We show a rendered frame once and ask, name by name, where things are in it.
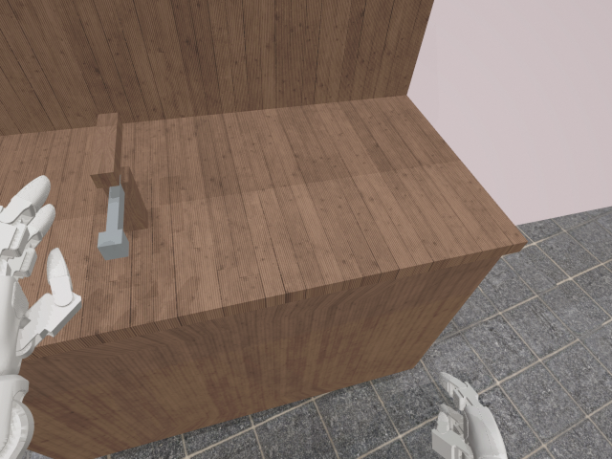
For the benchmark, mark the left robot hand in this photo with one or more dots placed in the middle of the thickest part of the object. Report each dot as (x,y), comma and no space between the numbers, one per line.
(23,223)

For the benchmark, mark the counter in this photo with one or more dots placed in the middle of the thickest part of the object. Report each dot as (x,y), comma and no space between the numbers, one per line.
(295,223)

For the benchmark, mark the tap lever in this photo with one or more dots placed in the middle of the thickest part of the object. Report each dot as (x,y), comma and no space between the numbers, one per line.
(113,243)

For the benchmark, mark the left robot forearm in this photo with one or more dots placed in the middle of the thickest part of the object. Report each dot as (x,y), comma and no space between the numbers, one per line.
(16,420)

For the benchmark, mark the right robot hand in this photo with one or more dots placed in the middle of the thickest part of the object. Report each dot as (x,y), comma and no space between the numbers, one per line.
(474,435)

